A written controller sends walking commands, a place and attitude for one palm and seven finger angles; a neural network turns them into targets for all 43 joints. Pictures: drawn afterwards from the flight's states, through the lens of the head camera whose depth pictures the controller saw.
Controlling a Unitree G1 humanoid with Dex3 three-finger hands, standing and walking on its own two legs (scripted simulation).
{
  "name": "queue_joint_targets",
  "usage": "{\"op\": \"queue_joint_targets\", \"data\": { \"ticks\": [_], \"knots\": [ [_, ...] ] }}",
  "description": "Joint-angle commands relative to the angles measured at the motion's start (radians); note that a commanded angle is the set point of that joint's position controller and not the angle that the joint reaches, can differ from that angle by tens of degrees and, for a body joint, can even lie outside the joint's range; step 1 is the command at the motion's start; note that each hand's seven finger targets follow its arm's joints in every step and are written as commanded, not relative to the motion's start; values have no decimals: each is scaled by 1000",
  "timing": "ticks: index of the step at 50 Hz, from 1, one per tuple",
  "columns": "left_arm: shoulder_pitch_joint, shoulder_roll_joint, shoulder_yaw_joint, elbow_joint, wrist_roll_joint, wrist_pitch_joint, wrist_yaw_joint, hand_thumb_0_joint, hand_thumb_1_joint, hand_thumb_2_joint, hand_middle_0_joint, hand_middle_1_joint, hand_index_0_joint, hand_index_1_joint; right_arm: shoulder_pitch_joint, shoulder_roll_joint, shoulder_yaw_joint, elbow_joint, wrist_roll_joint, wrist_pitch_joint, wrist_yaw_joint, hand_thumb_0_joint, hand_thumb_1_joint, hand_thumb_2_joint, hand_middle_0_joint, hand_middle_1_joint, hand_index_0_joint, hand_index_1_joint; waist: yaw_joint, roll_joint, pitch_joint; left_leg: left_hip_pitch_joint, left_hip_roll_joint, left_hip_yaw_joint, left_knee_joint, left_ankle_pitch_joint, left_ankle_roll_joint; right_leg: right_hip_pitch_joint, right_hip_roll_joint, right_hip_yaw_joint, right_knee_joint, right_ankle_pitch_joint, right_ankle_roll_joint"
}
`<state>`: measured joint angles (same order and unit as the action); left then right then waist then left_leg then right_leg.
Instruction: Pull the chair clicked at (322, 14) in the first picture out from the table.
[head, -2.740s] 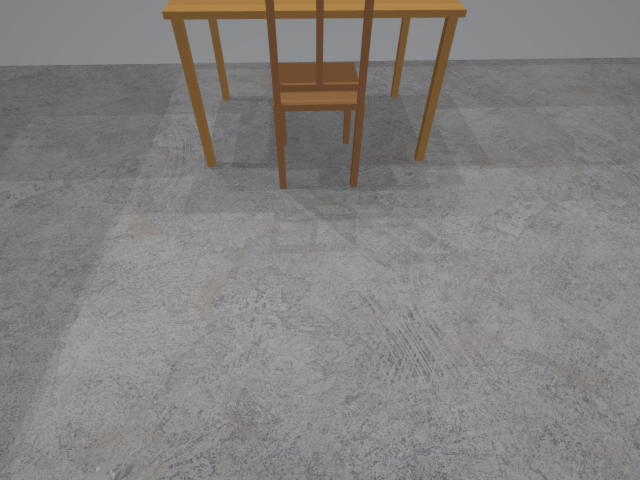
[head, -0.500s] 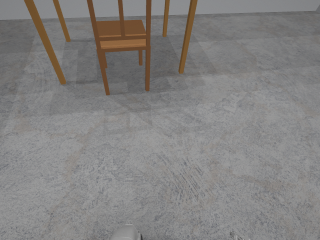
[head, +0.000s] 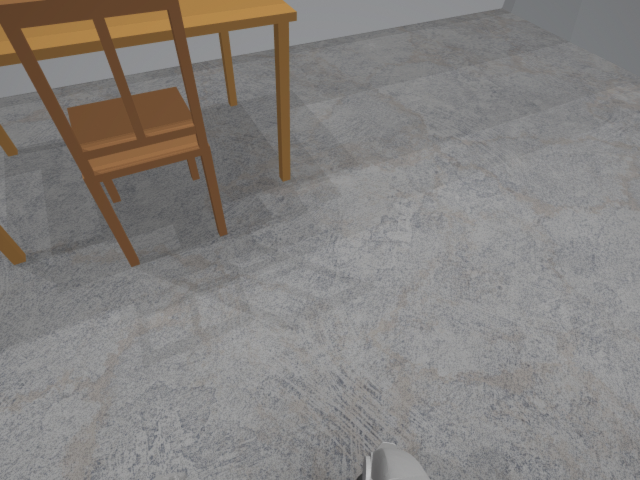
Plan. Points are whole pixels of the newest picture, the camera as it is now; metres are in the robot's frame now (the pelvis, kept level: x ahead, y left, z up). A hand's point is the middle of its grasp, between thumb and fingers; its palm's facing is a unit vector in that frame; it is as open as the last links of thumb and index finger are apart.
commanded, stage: walk to a spot facing it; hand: left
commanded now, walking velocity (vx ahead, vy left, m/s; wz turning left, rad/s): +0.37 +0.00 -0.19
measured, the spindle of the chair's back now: (121, 84) +1.05 +0.53 -0.08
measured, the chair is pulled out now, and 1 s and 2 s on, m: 0.00 0.00 0.00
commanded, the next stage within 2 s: turn to face it in 1.12 s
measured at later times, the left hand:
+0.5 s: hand (207, 418) +0.24 +0.17 -0.18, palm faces +0.02 -0.98 -0.21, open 7.3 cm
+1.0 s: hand (227, 259) +0.55 +0.19 -0.17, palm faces -0.13 -0.98 -0.17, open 7.4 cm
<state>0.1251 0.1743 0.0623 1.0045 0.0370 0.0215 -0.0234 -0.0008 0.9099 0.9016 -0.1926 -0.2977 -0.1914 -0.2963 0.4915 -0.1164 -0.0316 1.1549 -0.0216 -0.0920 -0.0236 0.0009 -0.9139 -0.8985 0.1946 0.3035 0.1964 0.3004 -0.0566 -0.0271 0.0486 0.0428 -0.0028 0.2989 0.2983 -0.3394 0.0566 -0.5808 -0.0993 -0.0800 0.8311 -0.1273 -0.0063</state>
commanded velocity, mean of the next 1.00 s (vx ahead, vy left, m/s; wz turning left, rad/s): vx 0.37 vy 0.00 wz -0.19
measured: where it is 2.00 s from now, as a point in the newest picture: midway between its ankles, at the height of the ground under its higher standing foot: (338, 325)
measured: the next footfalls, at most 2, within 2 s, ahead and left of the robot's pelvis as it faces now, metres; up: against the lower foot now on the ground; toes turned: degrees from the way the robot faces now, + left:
right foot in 0.16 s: +0.21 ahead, -0.12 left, +0.00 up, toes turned -10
left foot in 0.60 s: +0.43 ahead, +0.11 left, +0.00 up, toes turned +8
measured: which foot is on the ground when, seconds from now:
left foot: down 0.00-0.18, up 0.20-0.58, down 0.60-1.00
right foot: up 0.00-0.14, down 0.16-0.62, up 0.64-1.00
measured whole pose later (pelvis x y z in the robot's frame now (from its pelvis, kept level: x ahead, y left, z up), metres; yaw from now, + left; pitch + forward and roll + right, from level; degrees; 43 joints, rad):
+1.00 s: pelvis +0.46 +0.01 +0.00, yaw -10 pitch -1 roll +0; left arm 0.20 0.18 0.08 1.03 0.04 0.02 -0.02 0.00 0.91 0.90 -0.19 -0.30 -0.19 -0.30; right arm 0.41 -0.13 -0.05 1.11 -0.02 -0.08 -0.02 0.00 -0.93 -0.90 0.20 0.30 0.20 0.30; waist -0.01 -0.02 0.05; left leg 0.01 0.04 0.31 0.33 -0.31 0.02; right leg -0.60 -0.13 -0.08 0.92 -0.14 0.01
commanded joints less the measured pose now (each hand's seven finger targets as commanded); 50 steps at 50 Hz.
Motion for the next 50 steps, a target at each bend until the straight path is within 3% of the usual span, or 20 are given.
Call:
{"op": "queue_joint_targets", "data": {
  "ticks": [1,4,6,7,8,9,10,13,16,21,26,28,29,30,31,32,35,37,40,50],
  "knots": [
    [-142,0,-12,-96,-9,-36,-4,0,900,900,-200,-300,-200,-300,135,-122,-13,6,-9,1,-10,0,-900,-900,200,300,200,300,-21,113,116,51,314,-144,-75,659,62,-73,28,-55,-127,-64,-33],
    [-64,12,-11,-73,-8,-48,2,0,900,900,-200,-300,-200,-300,133,-134,-10,18,-7,7,-12,0,-900,-900,200,300,200,300,21,141,68,75,312,-105,62,993,53,72,96,-112,-192,-151,-73],
    [158,50,6,-5,-4,-64,9,0,900,900,-200,-300,-200,-300,76,-163,-17,9,3,8,-11,0,-900,-900,200,300,200,300,126,145,-71,23,284,-61,321,1062,18,361,132,-124,-290,-78,-101],
    [301,112,24,41,0,-79,15,0,900,900,-200,-300,-200,-300,55,-156,-18,-9,13,7,0,0,-900,-900,200,300,200,300,187,86,-169,-187,252,-50,556,857,-12,644,35,-9,-312,11,-149],
    [419,212,51,65,-7,-85,31,0,900,900,-200,-300,-200,-300,78,-92,-9,-42,29,1,4,0,-900,-900,200,300,200,300,207,-133,-301,-502,103,-40,888,77,-58,919,-267,432,-367,149,-271],
    [422,248,53,76,-28,-81,34,0,900,900,-200,-300,-200,-300,15,-94,-12,-66,28,3,2,0,-900,-900,200,300,200,300,188,-109,-292,-637,36,-174,1108,-231,-55,923,-350,601,-469,277,-341],
    [338,226,51,64,-29,-78,38,0,900,900,-200,-300,-200,-300,-34,-93,-20,-67,26,6,5,0,-900,-900,200,300,200,300,168,-65,-205,-650,101,-256,1139,-140,-37,787,-328,506,-502,136,-316],
    [184,91,9,41,-24,-92,43,0,900,900,-200,-300,-200,-300,-85,-36,-22,-74,5,39,10,0,-900,-900,200,300,200,300,61,75,37,-604,180,-284,1007,12,-51,383,-227,261,-597,84,-190],
    [190,54,2,35,-11,-109,42,0,900,900,-200,-300,-200,-300,-27,-10,-24,-71,-5,65,19,0,-900,-900,200,300,200,300,14,-33,26,-557,178,-246,874,56,-75,300,-159,111,-612,132,-156],
    [208,90,1,45,-14,-111,32,0,900,900,-200,-300,-200,-300,-214,-42,-22,-153,-3,58,46,0,-900,-900,200,300,200,300,45,-120,61,-558,170,-200,552,158,-92,322,-117,62,-621,71,-148],
    [270,140,7,63,-11,-102,32,0,900,900,-200,-300,-200,-300,-347,-84,-22,-202,-3,40,58,0,-900,-900,200,300,200,300,79,-90,83,-509,122,-154,373,137,-63,434,-153,101,-579,99,-137],
    [272,148,8,68,-12,-98,32,0,900,900,-200,-300,-200,-300,-288,-115,-32,-189,-6,33,51,0,-900,-900,200,300,200,300,37,-24,52,-346,83,-123,302,123,-49,407,-146,83,-457,214,-124],
    [251,146,9,61,-16,-97,32,0,900,900,-200,-300,-200,-300,-151,-152,-42,-149,-11,27,42,0,-900,-900,200,300,200,300,-29,37,-15,-159,72,-134,232,145,-37,364,-98,27,-271,278,-98],
    [280,98,6,43,-25,-95,27,0,900,900,-200,-300,-200,-300,3,-259,-67,-115,-26,19,30,0,-900,-900,200,300,200,300,-76,237,-143,85,266,-392,158,129,30,199,-1,-42,19,92,-42],
    [271,67,-6,14,-33,-98,17,0,900,900,-200,-300,-200,-300,105,-352,-85,-92,-21,21,24,0,-900,-900,200,300,200,300,-91,423,-209,193,486,-708,5,166,121,12,117,-49,342,-430,-12],
    [225,106,4,5,-23,-95,24,0,900,900,-200,-300,-200,-300,50,-323,-73,-94,-11,30,17,0,-900,-900,200,300,200,300,-73,304,-169,107,494,-714,-42,53,137,-23,68,68,459,-431,-33],
    [177,64,10,28,-14,-77,9,0,900,900,-200,-300,-200,-300,-138,-185,-36,-144,-9,14,7,0,-900,-900,200,300,200,300,10,123,15,-148,400,-470,-79,125,64,-42,-25,95,488,-200,-22],
    [231,20,4,46,-10,-53,8,0,900,900,-200,-300,-200,-300,-156,-153,-28,-138,-4,2,3,0,-900,-900,200,300,200,300,53,110,19,-213,345,-322,-88,224,39,11,-23,83,448,-139,-5],
    [245,3,12,44,-5,-29,10,0,900,900,-200,-300,-200,-300,-138,-123,-32,-127,1,-7,-1,0,-900,-900,200,300,200,300,77,116,11,-196,322,-226,-119,275,40,-23,-31,76,391,-68,14],
    [-58,4,5,-75,-8,-27,-10,0,900,900,-200,-300,-200,-300,6,-141,-33,-66,-7,5,-1,0,-900,-900,200,300,200,300,3,131,107,-11,344,-100,-102,454,61,-99,-24,-39,-64,-31,7]
  ]
}}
